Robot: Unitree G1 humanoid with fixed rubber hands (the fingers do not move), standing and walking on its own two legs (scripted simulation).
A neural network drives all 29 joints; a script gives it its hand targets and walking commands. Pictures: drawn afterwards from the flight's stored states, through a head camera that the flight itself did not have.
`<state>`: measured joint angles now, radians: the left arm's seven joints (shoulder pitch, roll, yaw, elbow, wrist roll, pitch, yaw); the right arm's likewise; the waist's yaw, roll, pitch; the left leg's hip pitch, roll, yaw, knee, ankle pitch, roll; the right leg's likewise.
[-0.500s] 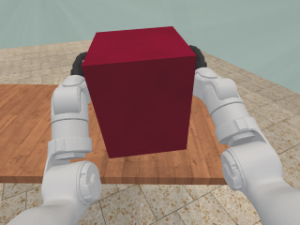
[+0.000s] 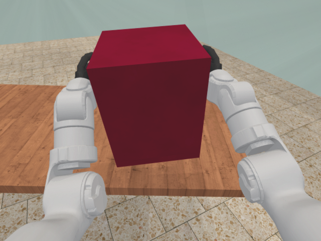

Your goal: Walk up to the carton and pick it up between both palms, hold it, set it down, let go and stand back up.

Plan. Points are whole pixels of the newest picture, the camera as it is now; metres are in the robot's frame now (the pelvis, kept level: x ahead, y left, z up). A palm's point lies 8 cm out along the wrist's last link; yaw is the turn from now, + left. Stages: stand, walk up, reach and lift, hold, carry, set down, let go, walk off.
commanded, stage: hold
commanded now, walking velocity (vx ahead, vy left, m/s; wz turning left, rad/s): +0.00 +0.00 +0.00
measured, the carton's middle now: (151, 95) +0.39 +0.00 +0.24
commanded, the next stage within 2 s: set down in 0.18 s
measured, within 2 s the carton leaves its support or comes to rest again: neither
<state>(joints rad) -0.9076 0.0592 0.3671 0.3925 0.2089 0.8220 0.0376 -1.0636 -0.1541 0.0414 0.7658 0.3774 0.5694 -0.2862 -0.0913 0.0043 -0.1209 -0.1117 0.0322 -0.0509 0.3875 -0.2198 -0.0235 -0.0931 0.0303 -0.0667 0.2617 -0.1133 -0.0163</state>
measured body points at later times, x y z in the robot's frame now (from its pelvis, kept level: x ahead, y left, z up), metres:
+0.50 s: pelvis +0.00 +0.00 +0.00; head -0.07 +0.02 +0.45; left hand +0.41 +0.16 +0.28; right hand +0.41 -0.14 +0.30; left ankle +0.00 +0.13 -0.75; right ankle +0.02 -0.11 -0.75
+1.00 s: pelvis +0.01 +0.01 +0.00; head -0.02 +0.04 +0.45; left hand +0.43 +0.16 +0.20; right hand +0.42 -0.13 +0.20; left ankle +0.00 +0.13 -0.75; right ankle +0.02 -0.11 -0.75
